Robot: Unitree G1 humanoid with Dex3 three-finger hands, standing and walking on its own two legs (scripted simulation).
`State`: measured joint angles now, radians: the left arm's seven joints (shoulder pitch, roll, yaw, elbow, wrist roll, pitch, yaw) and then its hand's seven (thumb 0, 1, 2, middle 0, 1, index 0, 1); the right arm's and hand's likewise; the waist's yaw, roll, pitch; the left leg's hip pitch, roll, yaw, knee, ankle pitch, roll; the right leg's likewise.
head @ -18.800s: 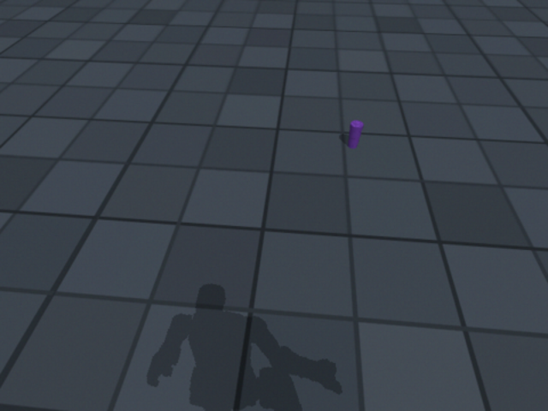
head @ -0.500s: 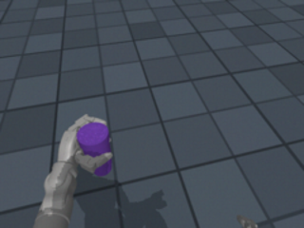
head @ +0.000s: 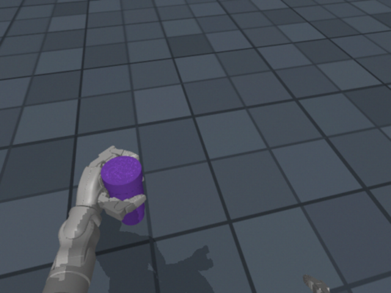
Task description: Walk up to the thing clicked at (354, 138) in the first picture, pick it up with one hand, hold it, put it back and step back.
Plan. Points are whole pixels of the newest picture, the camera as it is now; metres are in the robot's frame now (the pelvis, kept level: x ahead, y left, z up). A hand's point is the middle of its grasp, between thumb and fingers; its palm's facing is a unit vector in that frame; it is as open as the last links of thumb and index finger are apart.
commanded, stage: hold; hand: left
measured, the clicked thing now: (127, 194) +0.33 +0.16 +0.02
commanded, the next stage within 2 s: crouch in 1.90 s
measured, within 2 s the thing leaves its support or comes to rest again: neither
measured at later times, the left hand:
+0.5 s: hand (127, 185) +0.33 +0.16 +0.06, palm faces -0.06 -1.00 -0.01, open 10.3 cm
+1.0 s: hand (128, 186) +0.33 +0.15 +0.06, palm faces -0.06 -1.00 -0.01, open 10.3 cm
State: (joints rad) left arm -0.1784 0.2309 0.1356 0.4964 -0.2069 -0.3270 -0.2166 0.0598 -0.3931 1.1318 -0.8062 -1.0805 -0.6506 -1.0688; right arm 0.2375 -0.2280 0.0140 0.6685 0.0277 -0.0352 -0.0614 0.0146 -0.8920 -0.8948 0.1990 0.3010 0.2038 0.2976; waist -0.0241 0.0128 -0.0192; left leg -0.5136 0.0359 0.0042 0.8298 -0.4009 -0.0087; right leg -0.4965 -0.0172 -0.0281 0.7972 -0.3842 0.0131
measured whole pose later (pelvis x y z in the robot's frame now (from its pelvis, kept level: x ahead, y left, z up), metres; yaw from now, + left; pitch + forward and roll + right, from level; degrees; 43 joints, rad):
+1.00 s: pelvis +0.00 +0.00 +0.00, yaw +0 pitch +4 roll -1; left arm -0.17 0.22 0.13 0.51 -0.20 -0.35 -0.22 0.06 -0.39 1.13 -0.80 -1.09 -0.65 -1.07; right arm 0.24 -0.23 0.00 0.68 0.03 -0.04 -0.05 0.01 -0.90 -0.90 0.20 0.30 0.20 0.30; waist -0.03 0.01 -0.02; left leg -0.49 0.04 0.00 0.80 -0.39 -0.01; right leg -0.47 -0.02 -0.03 0.77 -0.38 0.01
